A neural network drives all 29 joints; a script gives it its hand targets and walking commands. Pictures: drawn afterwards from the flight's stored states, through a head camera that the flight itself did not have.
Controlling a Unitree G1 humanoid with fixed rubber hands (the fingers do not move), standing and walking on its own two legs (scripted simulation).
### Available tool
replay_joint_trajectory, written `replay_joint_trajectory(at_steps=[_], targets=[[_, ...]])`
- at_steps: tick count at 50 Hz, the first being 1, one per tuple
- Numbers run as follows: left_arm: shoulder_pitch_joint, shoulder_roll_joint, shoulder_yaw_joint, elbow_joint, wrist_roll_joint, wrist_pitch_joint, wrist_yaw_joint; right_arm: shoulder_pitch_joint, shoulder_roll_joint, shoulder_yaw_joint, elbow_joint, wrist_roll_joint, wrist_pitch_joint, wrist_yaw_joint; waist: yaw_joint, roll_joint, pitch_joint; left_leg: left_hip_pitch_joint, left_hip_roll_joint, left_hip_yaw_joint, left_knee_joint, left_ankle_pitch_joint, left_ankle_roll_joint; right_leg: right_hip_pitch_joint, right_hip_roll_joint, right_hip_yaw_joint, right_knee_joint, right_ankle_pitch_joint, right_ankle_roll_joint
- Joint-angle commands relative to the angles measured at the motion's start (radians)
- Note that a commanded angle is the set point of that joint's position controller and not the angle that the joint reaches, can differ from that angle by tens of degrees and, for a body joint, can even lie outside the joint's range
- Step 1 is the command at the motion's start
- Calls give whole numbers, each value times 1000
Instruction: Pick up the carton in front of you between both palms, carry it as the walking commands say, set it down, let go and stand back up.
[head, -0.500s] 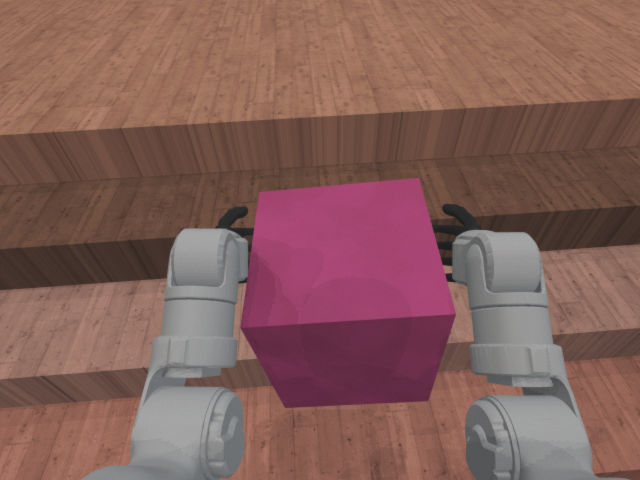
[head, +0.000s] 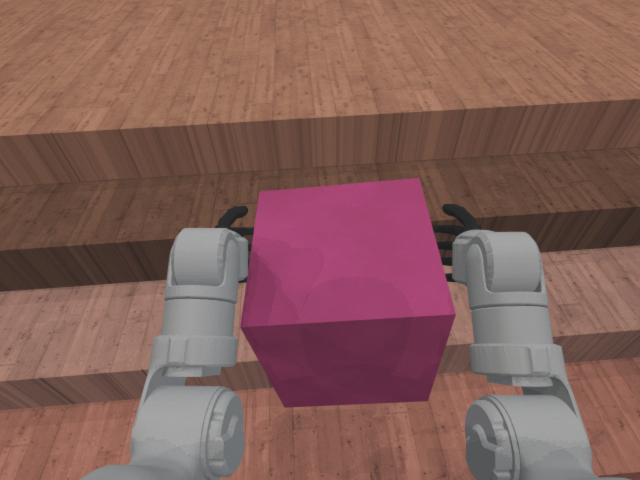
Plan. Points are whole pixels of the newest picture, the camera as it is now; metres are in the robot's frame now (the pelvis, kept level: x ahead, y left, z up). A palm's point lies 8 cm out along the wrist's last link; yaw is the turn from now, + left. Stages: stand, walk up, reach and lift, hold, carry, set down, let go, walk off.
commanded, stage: carry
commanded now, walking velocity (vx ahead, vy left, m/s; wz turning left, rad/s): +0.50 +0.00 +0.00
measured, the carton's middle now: (347, 300) +0.35 +0.00 +0.03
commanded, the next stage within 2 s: none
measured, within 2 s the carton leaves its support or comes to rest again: neither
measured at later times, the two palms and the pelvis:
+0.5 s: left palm (231, 162) +0.47 +0.15 +0.18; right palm (451, 159) +0.48 -0.14 +0.18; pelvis +0.11 +0.00 +0.00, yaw -1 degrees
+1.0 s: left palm out of the picture +0.80 +0.17 +0.31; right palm out of the picture +0.72 -0.11 +0.31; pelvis +0.37 +0.11 +0.17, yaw -3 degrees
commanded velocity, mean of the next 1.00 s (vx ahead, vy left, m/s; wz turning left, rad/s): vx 0.50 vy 0.00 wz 0.00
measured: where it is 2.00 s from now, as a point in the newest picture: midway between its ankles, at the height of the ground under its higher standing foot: (267, 184)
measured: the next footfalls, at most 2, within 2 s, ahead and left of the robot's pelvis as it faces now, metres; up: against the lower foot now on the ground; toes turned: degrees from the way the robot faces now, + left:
left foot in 0.72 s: +0.39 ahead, +0.14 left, +0.17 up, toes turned +1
right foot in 1.16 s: +0.68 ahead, +0.03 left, +0.34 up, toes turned -7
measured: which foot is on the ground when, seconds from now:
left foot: down 0.00-0.44, up 0.46-0.70, down 0.72-1.00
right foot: down 0.00-0.74, up 0.76-1.00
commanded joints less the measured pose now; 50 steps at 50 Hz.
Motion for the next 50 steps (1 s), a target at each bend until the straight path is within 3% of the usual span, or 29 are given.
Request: replay_joint_trajectory(at_steps=[1, 5, 7, 10, 13, 15, 18, 20, 21, 23, 25, 27, 28, 30, 31, 32, 33, 34, 35, 36, 37, 38, 39, 40, 41, 42, 44, 48, 50], targets=[[-789, -1171, -513, -153, -496, -51, -309, -770, 1162, 530, -118, 494, -31, 285, 5, 1, -449, 142, 101, -102, -78, 41, 77, 177, -129, 135, -93, 76, -74], [-858, -1150, -539, -228, -526, -44, -298, -852, 1155, 548, -184, 517, -21, 277, 13, -49, -404, 85, 44, -69, -32, -230, 86, 130, -134, 198, -170, -310, -103], [-906, -1123, -547, -262, -539, -30, -287, -893, 1133, 554, -215, 527, -6, 267, 10, -57, -381, 39, 28, -69, 2, -293, 101, 113, -152, 243, -192, -401, -131], [-928, -1079, -542, -272, -544, 2, -268, -912, 1089, 540, -223, 538, 28, 253, 0, -19, -398, 107, 33, -107, -25, -218, 133, 73, -135, 203, -149, -342, -133], [-910, -1068, -515, -229, -527, 38, -262, -883, 1046, 511, -169, 518, 56, 251, -21, 117, -405, 230, 129, -287, -159, -257, 193, -30, -56, 84, 38, -213, -94], [-918, -1057, -482, -177, -520, 56, -267, -868, 1037, 491, -116, 506, 65, 252, -32, 162, -418, 351, 189, -378, -191, -201, 228, -122, -37, 50, 134, -139, -78], [-900, -1061, -430, -97, -509, 67, -287, -883, 1045, 460, -84, 490, 68, 252, -5, 99, -405, 337, 170, -282, -134, 71, 208, -39, -43, 71, 18, -100, -85], [-921, -1075, -413, -84, -507, 60, -295, -944, 1069, 460, -107, 496, 69, 252, 43, -48, -397, 162, 71, -89, 51, 236, 142, 241, -74, 146, -103, 89, -107], [-912, -1071, -404, -73, -505, 55, -295, -962, 1072, 456, -111, 500, 72, 251, 66, -158, -414, -7, 32, -22, 204, 200, 103, 434, -131, 252, -129, 252, -143], [-906, -1073, -399, -89, -504, 52, -289, -999, 1077, 438, -129, 509, 80, 249, 115, -325, -417, -420, -43, 55, 528, -208, 31, 733, -301, 510, -213, 517, -263], [-991, -1075, -404, -158, -527, 63, -286, -1019, 1082, 429, -105, 497, 87, 244, 165, -140, -406, -793, -72, -32, 1202, -428, 30, 873, -376, 610, -201, 553, -366], [-1047, -1069, -428, -200, -553, 65, -279, -992, 1076, 410, -84, 490, 98, 234, 169, -88, -382, -1150, -60, -237, 1691, -562, 104, 965, -409, 603, -192, 413, -321], [-1062, -1079, -429, -209, -566, 68, -277, -988, 1065, 396, -75, 482, 104, 227, 172, -51, -358, -1251, -54, -274, 1763, -617, 136, 993, -416, 561, -199, 339, -270], [-1099, -1098, -439, -232, -587, 71, -284, -973, 1031, 373, -80, 451, 99, 211, 147, 3, -272, -1250, -36, -209, 1636, -616, 148, 863, -377, 406, -296, 128, -160], [-1122, -1118, -439, -238, -606, 72, -293, -963, 1006, 363, -83, 422, 93, 201, 93, 24, -235, -1072, 15, -145, 1354, -554, 131, 646, -294, 276, -383, -9, -99], [-1128, -1124, -441, -227, -612, 75, -304, -950, 994, 355, -83, 401, 87, 191, 67, -16, -188, -882, 29, -20, 1139, -455, 103, 468, -241, 189, -512, -19, -99], [-1116, -1145, -431, -210, -617, 76, -312, -946, 990, 356, -86, 389, 82, 183, 26, -29, -204, -447, 30, 54, 799, -412, 104, 146, -172, 81, -660, 166, -126], [-1136, -1169, -429, -202, -615, 78, -319, -955, 989, 352, -80, 379, 73, 175, -40, -148, -346, -70, -75, 159, 786, -216, 130, 59, -155, -4, -554, 896, -155], [-1123, -1162, -429, -193, -597, 78, -322, -973, 1010, 378, -115, 393, 67, 171, -129, -297, -515, 94, -120, 198, 803, -142, 162, 153, -211, -66, -294, 1549, -158], [-1140, -1172, -426, -204, -575, 79, -322, -1032, 1038, 404, -168, 407, 62, 169, -242, -332, -631, 220, -181, 206, 658, -74, 152, 241, -225, -63, -1, 1859, -134], [-1156, -1163, -416, -224, -553, 80, -318, -1062, 1042, 437, -202, 427, 51, 172, -282, -134, -777, 401, -216, 81, 359, -17, 166, 250, -148, -25, 392, 1730, -76], [-1091, -1154, -417, -228, -517, 74, -311, -1066, 1100, 495, -234, 485, 51, 180, -226, 121, -806, 632, -46, -360, 20, 91, 230, -19, 1, 90, 723, 420, 6], [-1012, -1111, -394, -234, -484, 69, -302, -996, 1141, 533, -260, 531, 34, 196, -168, 373, -867, 597, 199, -961, -132, 518, 378, -184, 217, 314, 1269, 30, 53], [-991, -1080, -382, -225, -430, 64, -281, -1061, 1179, 572, -339, 572, 39, 213, -125, 151, -918, 640, 205, -882, -11, 658, 368, -226, 204, 430, 1432, 40, 10], [-964, -1061, -366, -244, -397, 58, -269, -1105, 1170, 581, -394, 595, 33, 227, -107, 53, -821, 593, 176, -785, 52, 557, 316, -308, 164, 364, 1409, 57, -14], [-885, -1037, -352, -240, -359, 64, -262, -1133, 1219, 605, -445, 618, 39, 232, -88, 15, -695, 541, 165, -716, 33, 428, 260, -391, 117, 322, 1362, 48, -26], [-886, -1008, -364, -255, -328, 49, -253, -1176, 1185, 587, -466, 618, 36, 257, -86, 29, -594, 551, 147, -643, -21, 276, 232, -517, 88, 285, 1361, 37, -56], [-830, -996, -400, -210, -286, 24, -245, -1183, 1148, 566, -379, 612, 70, 283, -112, -46, -492, 765, 183, -482, -83, 663, 219, -733, 40, 114, 1183, -183, -70], [-859, -978, -413, -199, -283, 30, -234, -1184, 1128, 529, -303, 596, 93, 298, -153, 29, -492, 880, 185, -448, -94, 808, 232, -909, 46, 35, 1334, -273, -104]])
